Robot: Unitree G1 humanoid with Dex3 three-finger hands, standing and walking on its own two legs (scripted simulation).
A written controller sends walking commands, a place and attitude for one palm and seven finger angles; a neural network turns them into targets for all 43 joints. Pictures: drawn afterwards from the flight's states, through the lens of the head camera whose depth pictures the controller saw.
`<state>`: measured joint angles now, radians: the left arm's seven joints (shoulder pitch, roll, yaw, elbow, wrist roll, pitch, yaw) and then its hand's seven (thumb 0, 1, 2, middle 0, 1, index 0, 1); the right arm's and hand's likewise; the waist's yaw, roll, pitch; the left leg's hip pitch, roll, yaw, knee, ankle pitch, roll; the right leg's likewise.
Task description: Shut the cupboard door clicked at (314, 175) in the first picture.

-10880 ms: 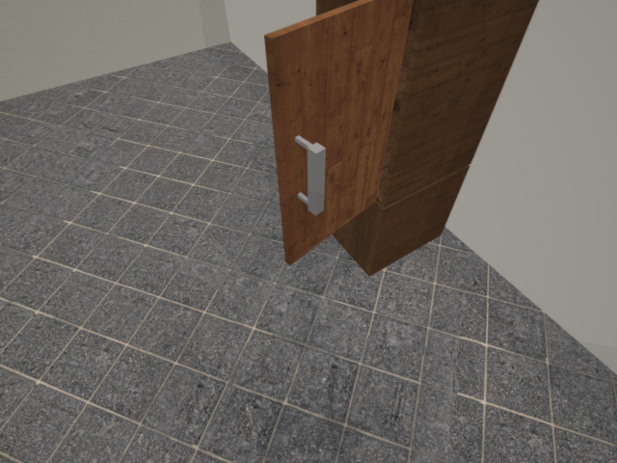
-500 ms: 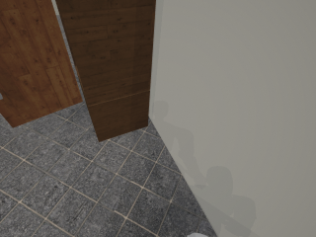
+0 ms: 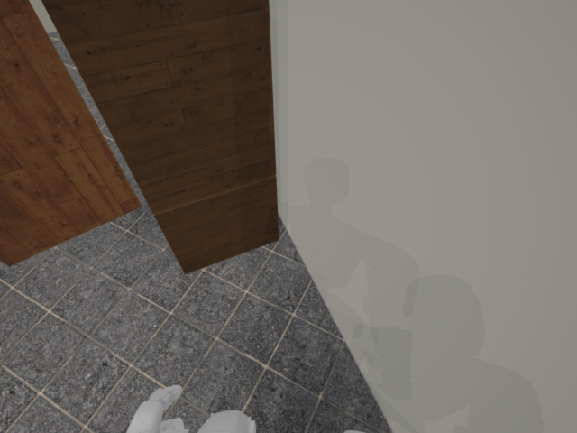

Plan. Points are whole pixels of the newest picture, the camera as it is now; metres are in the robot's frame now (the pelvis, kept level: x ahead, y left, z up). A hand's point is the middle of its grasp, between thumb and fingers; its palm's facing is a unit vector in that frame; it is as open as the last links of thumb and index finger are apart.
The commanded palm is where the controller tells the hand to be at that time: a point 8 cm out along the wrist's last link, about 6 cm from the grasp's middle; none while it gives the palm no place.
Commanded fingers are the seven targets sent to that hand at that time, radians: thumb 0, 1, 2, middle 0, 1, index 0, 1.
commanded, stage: turn to face it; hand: left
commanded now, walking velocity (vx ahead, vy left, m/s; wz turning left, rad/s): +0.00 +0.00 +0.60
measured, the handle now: out of the picture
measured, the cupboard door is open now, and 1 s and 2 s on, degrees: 100 100 100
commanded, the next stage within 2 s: take the last steps up to it in 0.90 s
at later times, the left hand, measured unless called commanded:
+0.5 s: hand out of the picture +0.02 +0.29 -0.17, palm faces +0.29 -0.92 -0.25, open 7.4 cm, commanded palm none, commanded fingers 0.00 0.90 0.90 -0.20 -0.30 -0.20 -0.30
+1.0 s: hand out of the picture +0.04 +0.18 -0.14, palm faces +0.42 -0.87 -0.25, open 7.4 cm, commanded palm none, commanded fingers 0.00 0.90 0.90 -0.20 -0.30 -0.20 -0.30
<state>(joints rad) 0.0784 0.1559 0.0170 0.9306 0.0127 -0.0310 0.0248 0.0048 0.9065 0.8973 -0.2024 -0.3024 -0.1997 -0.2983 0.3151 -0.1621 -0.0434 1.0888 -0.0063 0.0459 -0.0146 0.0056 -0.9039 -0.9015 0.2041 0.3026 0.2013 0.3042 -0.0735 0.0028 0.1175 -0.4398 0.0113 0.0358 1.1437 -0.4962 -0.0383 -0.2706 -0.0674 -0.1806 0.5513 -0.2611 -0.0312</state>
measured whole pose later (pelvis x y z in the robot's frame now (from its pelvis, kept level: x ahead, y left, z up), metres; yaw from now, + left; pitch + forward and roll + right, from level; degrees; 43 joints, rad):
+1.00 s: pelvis +0.04 -0.02 +0.01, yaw +26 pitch -1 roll +2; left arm 0.18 0.15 0.02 0.93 0.02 0.01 0.03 0.01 0.91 0.90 -0.21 -0.30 -0.20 -0.30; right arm 0.20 -0.24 -0.08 1.00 -0.02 0.08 0.00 0.00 -0.90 -0.90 0.20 0.30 0.20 0.30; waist -0.04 0.02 0.09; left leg -0.48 -0.03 -0.02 1.06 -0.41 -0.05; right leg -0.19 -0.04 -0.08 0.48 -0.28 -0.04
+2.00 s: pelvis +0.22 +0.11 +0.01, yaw +32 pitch -1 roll +1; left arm 0.17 0.16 0.06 1.01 0.01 -0.07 0.02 -0.02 0.95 0.90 -0.21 -0.30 -0.20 -0.30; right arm 0.29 -0.15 -0.04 1.10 -0.02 0.00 -0.01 0.00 -0.91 -0.90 0.20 0.30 0.20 0.30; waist -0.04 0.01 0.09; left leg -0.46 0.08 0.04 0.96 -0.32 -0.03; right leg -0.21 0.00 -0.16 0.42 -0.20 -0.08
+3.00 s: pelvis +0.26 +0.13 +0.00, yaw +29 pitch -1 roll +1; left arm 0.24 0.19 0.03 1.09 0.01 0.02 0.03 0.01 0.91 0.90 -0.20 -0.30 -0.20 -0.30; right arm 0.21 -0.17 -0.02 1.08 -0.01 0.02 -0.03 0.00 -0.90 -0.90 0.20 0.30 0.20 0.30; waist 0.02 -0.05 0.07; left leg -0.19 -0.01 0.06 0.47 -0.28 0.02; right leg -0.15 -0.05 -0.05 0.49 -0.33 0.02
